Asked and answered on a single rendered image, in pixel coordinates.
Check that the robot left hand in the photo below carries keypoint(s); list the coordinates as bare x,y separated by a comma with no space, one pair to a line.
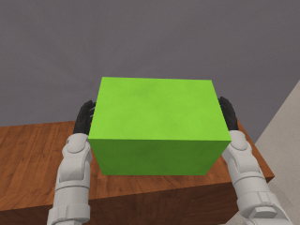
83,121

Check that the carton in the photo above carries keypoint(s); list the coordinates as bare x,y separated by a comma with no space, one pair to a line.
147,126

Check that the robot left forearm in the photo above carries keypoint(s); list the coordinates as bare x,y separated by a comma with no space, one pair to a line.
71,194

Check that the pedestal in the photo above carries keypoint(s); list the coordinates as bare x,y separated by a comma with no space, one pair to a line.
30,156

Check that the robot right hand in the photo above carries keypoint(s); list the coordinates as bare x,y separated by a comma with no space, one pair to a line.
228,113

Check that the robot right forearm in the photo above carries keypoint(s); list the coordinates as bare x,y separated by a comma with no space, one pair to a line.
254,197

